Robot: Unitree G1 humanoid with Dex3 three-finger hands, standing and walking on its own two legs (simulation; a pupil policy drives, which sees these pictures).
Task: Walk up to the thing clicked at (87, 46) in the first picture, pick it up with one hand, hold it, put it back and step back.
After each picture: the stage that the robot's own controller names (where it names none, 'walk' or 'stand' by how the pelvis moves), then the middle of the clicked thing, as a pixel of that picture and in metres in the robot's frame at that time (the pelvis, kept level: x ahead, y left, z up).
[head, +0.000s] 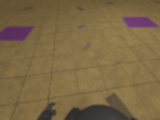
stand; (87, 45) +1.48 +0.14 -0.72
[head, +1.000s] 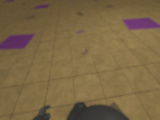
walk; (86, 51) +1.37 +0.25 -0.71
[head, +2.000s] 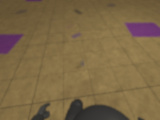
walk; (82, 63) +0.92 +0.23 -0.71
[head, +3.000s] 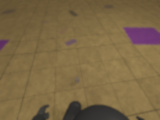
walk; (77, 79) +0.56 +0.20 -0.70
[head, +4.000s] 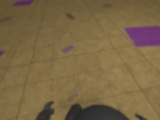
stand; (74, 94) +0.33 +0.24 -0.70
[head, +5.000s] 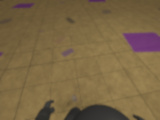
stand; (74, 98) +0.31 +0.21 -0.71
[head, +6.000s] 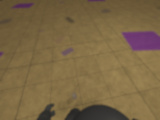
stand; (74, 96) +0.34 +0.22 -0.73
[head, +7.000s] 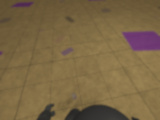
stand; (73, 96) +0.33 +0.23 -0.73
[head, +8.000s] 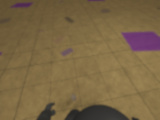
stand; (73, 97) +0.32 +0.23 -0.73
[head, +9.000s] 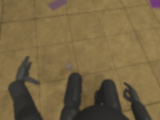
go down; (69, 66) +0.39 +0.24 -0.43
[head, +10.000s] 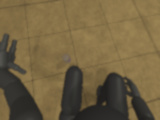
go down; (66, 58) +0.41 +0.26 -0.31
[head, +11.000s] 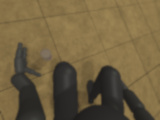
close in; (46, 55) +0.37 +0.30 -0.23
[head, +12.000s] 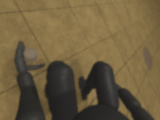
close; (30, 56) +0.38 +0.31 -0.21
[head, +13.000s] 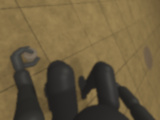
lift; (30, 55) +0.36 +0.31 -0.22
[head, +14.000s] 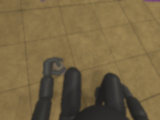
lift; (60, 68) +0.30 +0.25 -0.09
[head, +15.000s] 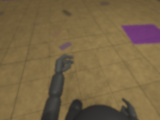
close; (73, 103) +0.22 +0.19 -0.65
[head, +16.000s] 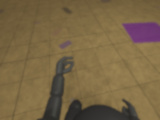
close; (73, 101) +0.22 +0.20 -0.67
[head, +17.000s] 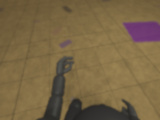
stand; (73, 100) +0.22 +0.20 -0.67
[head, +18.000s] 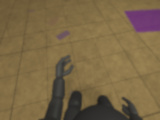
stand; (72, 93) +0.23 +0.20 -0.62
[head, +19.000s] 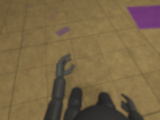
stand; (72, 91) +0.24 +0.20 -0.58
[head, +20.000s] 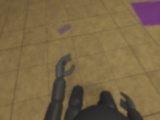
stand; (73, 90) +0.24 +0.20 -0.56
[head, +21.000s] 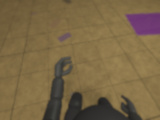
stand; (73, 95) +0.23 +0.20 -0.62
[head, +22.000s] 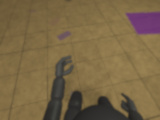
stand; (72, 94) +0.23 +0.20 -0.61
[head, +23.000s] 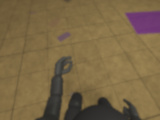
stand; (73, 95) +0.22 +0.20 -0.63
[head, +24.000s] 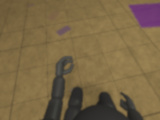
close; (73, 91) +0.24 +0.20 -0.58
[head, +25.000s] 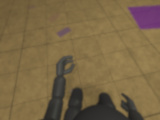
close; (73, 91) +0.24 +0.20 -0.58
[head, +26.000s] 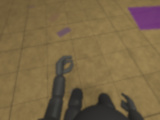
close; (72, 91) +0.24 +0.20 -0.59
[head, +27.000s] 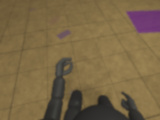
close; (72, 93) +0.23 +0.20 -0.60
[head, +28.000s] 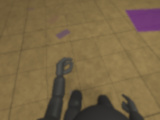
close; (72, 93) +0.23 +0.20 -0.60
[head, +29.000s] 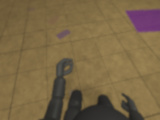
close; (72, 93) +0.23 +0.20 -0.60
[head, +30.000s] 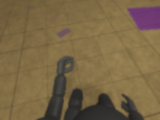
close; (72, 92) +0.24 +0.20 -0.59
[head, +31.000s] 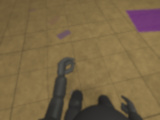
close; (73, 93) +0.23 +0.20 -0.60
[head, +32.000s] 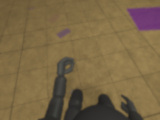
close; (73, 92) +0.23 +0.20 -0.60
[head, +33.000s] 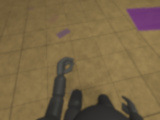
close; (72, 92) +0.23 +0.20 -0.60
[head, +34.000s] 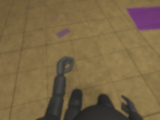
close; (72, 92) +0.23 +0.20 -0.60
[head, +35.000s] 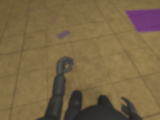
close; (72, 93) +0.23 +0.20 -0.61
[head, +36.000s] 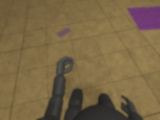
close; (73, 92) +0.24 +0.20 -0.59
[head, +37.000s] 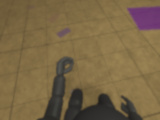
close; (73, 92) +0.23 +0.20 -0.59
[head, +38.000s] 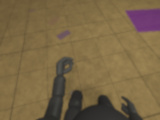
close; (72, 93) +0.23 +0.20 -0.61
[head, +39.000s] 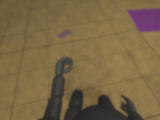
close; (73, 93) +0.23 +0.20 -0.60
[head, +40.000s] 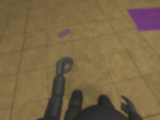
close; (73, 93) +0.23 +0.20 -0.60
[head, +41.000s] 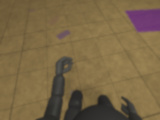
close; (72, 93) +0.24 +0.20 -0.60
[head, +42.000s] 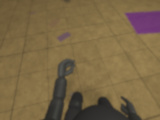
close; (73, 95) +0.23 +0.20 -0.62
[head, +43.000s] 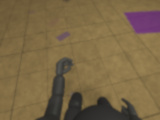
close; (72, 94) +0.23 +0.20 -0.63
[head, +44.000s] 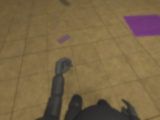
close; (72, 96) +0.22 +0.20 -0.64
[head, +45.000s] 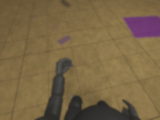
close; (72, 97) +0.22 +0.20 -0.65
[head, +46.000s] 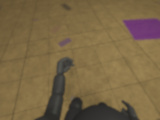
close; (73, 99) +0.22 +0.20 -0.66
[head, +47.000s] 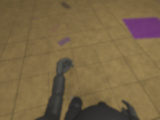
close; (72, 98) +0.22 +0.20 -0.66
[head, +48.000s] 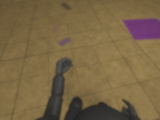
close; (72, 98) +0.22 +0.20 -0.66
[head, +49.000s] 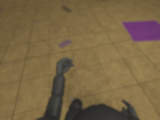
close; (73, 100) +0.22 +0.20 -0.66
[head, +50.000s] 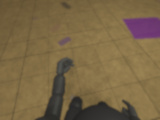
close; (73, 98) +0.22 +0.20 -0.66
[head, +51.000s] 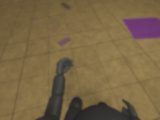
close; (72, 98) +0.22 +0.20 -0.66
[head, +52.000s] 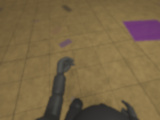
close; (73, 100) +0.22 +0.20 -0.66
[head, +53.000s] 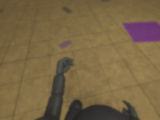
close; (73, 100) +0.22 +0.20 -0.67
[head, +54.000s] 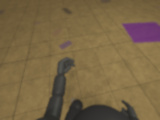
close; (73, 101) +0.22 +0.20 -0.67
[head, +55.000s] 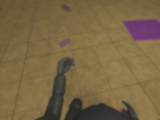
close; (73, 99) +0.22 +0.20 -0.66
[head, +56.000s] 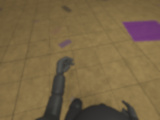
close; (73, 100) +0.22 +0.20 -0.66
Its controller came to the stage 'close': yes
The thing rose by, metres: 0.26
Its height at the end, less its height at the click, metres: +0.00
